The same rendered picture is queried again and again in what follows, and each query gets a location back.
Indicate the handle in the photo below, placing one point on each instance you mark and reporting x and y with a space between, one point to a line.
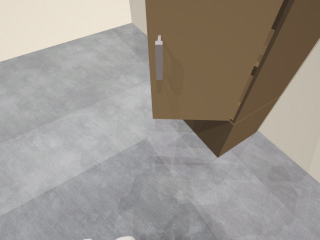
159 58

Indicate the cupboard door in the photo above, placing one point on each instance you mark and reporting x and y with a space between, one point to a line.
209 49

